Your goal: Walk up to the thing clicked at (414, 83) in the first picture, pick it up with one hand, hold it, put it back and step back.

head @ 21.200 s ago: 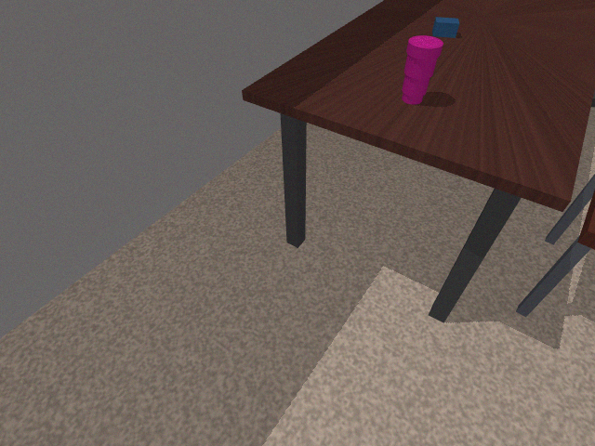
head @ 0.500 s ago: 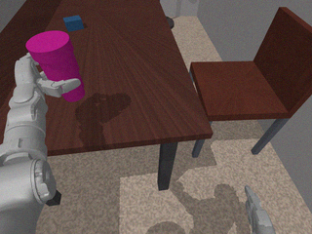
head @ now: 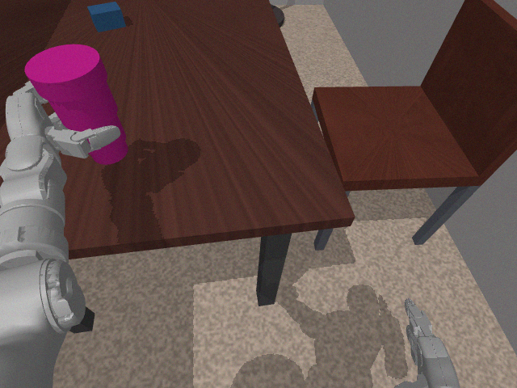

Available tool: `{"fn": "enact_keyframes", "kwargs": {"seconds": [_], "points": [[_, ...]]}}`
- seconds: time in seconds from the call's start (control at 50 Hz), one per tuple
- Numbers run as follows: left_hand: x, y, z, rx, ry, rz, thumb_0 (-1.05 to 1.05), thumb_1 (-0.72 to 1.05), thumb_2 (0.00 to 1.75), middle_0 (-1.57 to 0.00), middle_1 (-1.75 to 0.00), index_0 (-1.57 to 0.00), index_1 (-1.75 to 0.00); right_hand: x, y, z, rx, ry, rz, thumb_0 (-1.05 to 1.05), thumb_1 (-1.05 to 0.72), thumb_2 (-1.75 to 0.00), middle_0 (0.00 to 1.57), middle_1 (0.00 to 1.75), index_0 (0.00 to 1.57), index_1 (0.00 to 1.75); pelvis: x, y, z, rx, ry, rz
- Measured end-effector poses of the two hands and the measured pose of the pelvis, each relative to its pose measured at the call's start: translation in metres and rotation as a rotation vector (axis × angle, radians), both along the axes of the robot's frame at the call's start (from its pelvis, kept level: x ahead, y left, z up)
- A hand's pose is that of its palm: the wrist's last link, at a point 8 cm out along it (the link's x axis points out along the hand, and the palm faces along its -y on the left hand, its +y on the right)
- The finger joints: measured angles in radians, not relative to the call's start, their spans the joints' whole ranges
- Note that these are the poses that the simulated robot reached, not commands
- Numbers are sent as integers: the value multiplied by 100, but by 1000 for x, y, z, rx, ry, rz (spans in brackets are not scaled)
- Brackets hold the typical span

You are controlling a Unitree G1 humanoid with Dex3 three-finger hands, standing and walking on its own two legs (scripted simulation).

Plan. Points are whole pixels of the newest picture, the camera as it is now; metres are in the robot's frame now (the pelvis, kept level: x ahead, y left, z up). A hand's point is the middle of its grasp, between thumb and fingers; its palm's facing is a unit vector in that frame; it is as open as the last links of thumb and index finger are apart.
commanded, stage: crouch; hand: left
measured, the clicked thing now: (90, 113) +0.49 +0.21 +0.17
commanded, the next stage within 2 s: lower in 0.54 s
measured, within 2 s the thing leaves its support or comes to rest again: rests again in 1.78 s
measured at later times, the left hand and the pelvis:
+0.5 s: hand (82, 111) +0.53 +0.24 +0.14, palm faces +0.26 -0.96 -0.01, open 10.6 cm; pelvis +0.00 +0.00 -0.01, yaw -1 degrees
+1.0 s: hand (96, 128) +0.55 +0.24 +0.09, palm faces +0.25 -0.97 -0.02, open 10.6 cm; pelvis +0.00 +0.00 -0.02, yaw -1 degrees
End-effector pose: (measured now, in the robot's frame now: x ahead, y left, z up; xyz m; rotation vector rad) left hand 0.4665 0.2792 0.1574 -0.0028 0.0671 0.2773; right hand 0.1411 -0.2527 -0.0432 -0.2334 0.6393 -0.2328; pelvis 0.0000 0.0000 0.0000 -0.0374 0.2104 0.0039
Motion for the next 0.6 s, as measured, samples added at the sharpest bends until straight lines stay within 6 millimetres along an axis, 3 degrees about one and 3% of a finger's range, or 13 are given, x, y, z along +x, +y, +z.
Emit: {"fn": "enact_keyframes", "kwargs": {"seconds": [0.3,0.6], "points": [[19,5,-7,6,2,-2,-4,-61,91,-84,-123,-82,-124,-7,-9,0,-35,30,-19,-1,53,-6,5,5,6,5,-3,-1,-7,-6,46,-4],[38,10,-19,7,5,-18,-4,-61,91,-85,-123,-82,-124,-1,-1,-1,-42,50,-16,-1,53,-6,5,5,6,5,2,4,-12,-16,90,-10]]}}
